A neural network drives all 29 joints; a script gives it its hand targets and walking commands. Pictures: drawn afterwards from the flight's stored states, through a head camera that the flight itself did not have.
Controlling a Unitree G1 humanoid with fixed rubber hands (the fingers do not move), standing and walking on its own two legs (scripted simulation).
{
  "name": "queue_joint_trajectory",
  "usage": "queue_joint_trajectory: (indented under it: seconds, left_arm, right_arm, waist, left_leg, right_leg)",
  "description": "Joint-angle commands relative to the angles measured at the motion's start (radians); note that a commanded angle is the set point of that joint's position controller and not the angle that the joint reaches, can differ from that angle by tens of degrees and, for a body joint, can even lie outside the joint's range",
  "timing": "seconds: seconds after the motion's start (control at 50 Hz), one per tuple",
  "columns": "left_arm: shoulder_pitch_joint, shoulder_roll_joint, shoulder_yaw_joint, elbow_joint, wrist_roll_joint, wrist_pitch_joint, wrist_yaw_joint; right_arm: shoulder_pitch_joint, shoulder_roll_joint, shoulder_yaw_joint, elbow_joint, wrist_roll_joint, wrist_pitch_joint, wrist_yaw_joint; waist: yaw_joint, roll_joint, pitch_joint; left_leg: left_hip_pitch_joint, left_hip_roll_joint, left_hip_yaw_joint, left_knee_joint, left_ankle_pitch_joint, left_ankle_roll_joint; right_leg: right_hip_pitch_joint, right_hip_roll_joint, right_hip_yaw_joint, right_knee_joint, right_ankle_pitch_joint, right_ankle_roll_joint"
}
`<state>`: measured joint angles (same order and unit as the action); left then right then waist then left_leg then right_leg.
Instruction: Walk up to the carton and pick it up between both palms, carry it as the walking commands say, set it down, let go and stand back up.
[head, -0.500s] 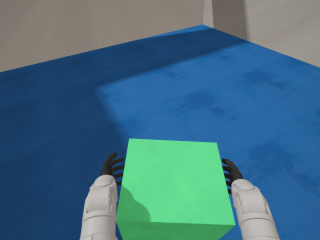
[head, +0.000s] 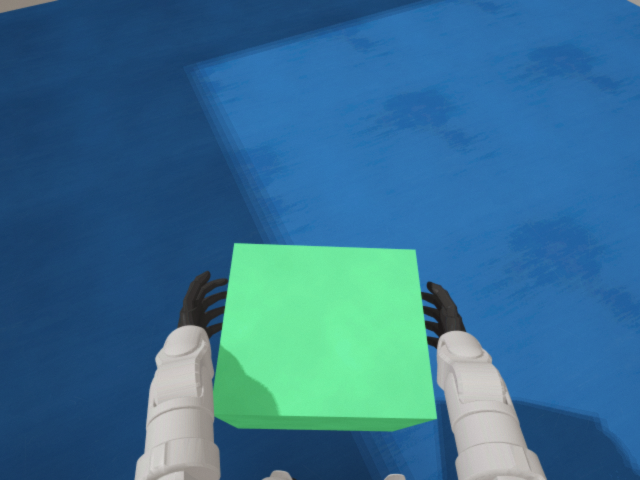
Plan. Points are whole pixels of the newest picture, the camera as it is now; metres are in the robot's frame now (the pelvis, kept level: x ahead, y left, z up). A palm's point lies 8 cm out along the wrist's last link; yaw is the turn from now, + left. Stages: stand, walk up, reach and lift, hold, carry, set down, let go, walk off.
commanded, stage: set down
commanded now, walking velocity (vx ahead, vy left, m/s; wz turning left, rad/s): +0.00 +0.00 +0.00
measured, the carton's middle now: (320, 345) +0.33 +0.04 -0.12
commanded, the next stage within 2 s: none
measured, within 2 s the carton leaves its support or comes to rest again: neither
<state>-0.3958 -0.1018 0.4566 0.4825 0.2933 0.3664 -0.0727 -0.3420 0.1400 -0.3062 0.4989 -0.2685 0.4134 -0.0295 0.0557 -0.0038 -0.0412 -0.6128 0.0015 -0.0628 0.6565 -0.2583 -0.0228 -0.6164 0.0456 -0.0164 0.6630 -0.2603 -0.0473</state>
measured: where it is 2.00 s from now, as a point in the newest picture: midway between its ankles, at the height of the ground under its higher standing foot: outside the picture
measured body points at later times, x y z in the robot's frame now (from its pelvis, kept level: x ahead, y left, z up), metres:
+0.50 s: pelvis -0.02 +0.04 -0.07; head +0.15 +0.03 +0.35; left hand +0.36 +0.21 -0.12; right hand +0.35 -0.14 -0.15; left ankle +0.03 +0.14 -0.72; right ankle +0.03 -0.09 -0.72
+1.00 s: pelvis -0.04 +0.02 -0.15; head +0.17 +0.01 +0.25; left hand +0.39 +0.21 -0.21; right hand +0.38 -0.13 -0.24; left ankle +0.03 +0.14 -0.72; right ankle +0.03 -0.09 -0.72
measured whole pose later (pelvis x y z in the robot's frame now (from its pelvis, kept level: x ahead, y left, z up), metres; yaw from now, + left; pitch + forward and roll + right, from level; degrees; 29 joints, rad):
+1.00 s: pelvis -0.04 +0.02 -0.15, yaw -1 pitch +43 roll +1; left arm -0.71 -0.06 0.46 0.57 0.18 0.31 0.02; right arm -0.68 0.00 -0.34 0.60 -0.20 0.38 -0.04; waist 0.07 0.00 -0.31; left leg -1.67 -0.03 -0.02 1.34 -0.43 -0.01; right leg -1.68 0.04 0.01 1.34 -0.42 -0.01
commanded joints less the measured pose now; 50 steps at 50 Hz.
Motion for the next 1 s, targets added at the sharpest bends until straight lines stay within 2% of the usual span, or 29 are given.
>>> queue_joint_trajectory:
  seconds: [0.0,0.08,0.18,0.24,0.38,0.48,0.6,0.66,0.8,0.98]
  left_arm:
    - [-0.484,-0.807,-0.551,0.062,-0.174,-0.034,-0.289]
    - [-0.503,-0.855,-0.581,0.072,-0.185,-0.045,-0.289]
    - [-0.542,-0.913,-0.613,0.072,-0.193,-0.044,-0.276]
    - [-0.555,-0.937,-0.618,0.085,-0.195,-0.039,-0.266]
    - [-0.58,-0.964,-0.615,0.087,-0.19,-0.026,-0.237]
    - [-0.636,-0.963,-0.611,0.083,-0.2,-0.02,-0.227]
    - [-0.711,-0.955,-0.619,0.095,-0.221,-0.015,-0.23]
    - [-0.755,-0.942,-0.62,0.096,-0.23,-0.016,-0.232]
    - [-0.809,-0.897,-0.612,0.119,-0.249,-0.019,-0.236]
    - [-0.835,-0.823,-0.551,0.189,-0.264,-0.037,-0.24]
  right_arm:
    - [-0.629,0.889,0.515,-0.076,0.184,-0.116,0.239]
    - [-0.675,0.883,0.533,-0.095,0.193,-0.134,0.252]
    - [-0.711,0.861,0.52,-0.085,0.191,-0.142,0.287]
    - [-0.738,0.845,0.511,-0.075,0.194,-0.142,0.31]
    - [-0.818,0.831,0.513,-0.055,0.214,-0.138,0.356]
    - [-0.864,0.823,0.487,-0.028,0.209,-0.135,0.366]
    - [-0.922,0.821,0.47,-0.018,0.209,-0.131,0.351]
    - [-0.961,0.828,0.475,-0.019,0.218,-0.127,0.339]
    - [-1.03,0.846,0.504,-0.041,0.25,-0.121,0.3]
    - [-1.09,0.821,0.509,-0.04,0.267,-0.132,0.239]
  waist:
    - [-0.001,-0.015,-0.584]
    - [-0.004,-0.014,-0.689]
    - [-0.022,0.007,-0.774]
    - [-0.021,0.016,-0.804]
    - [0.016,0.01,-0.881]
    - [0.006,-0.014,-0.909]
    - [-0.015,-0.027,-0.968]
    - [-0.014,-0.03,-1.005]
    - [0.016,-0.046,-1.1]
    - [0.032,-0.087,-1.127]
  left_leg:
    - [-0.051,-0.106,0.013,0.035,0.208,0.056]
    - [-0.111,-0.11,0.016,0.088,0.237,0.043]
    - [-0.12,-0.113,0.008,0.142,0.262,0.023]
    - [-0.124,-0.111,0.008,0.17,0.268,0.013]
    - [-0.123,-0.106,0.0,0.241,0.267,0.007]
    - [-0.188,-0.106,-0.008,0.304,0.219,0.009]
    - [-0.296,-0.112,0.006,0.388,0.16,0.013]
    - [-0.357,-0.118,0.019,0.43,0.126,0.016]
    - [-0.5,-0.134,0.051,0.519,0.111,0.026]
    - [-0.697,-0.145,0.069,0.627,0.114,0.032]
  right_leg:
    - [0.331,0.004,0.141,0.013,0.367,0.05]
    - [0.263,0.024,0.121,0.081,0.378,0.045]
    - [0.079,0.058,0.081,0.154,0.321,0.031]
    - [-0.034,0.07,0.065,0.192,0.283,0.023]
    - [-0.261,0.077,0.041,0.279,0.194,0.018]
    - [-0.392,0.077,0.03,0.339,0.139,0.02]
    - [-0.462,0.079,0.021,0.405,0.098,0.029]
    - [-0.477,0.082,0.02,0.439,0.075,0.036]
    - [-0.473,0.085,0.023,0.514,0.082,0.054]
    - [-0.46,0.093,0.039,0.602,0.135,0.073]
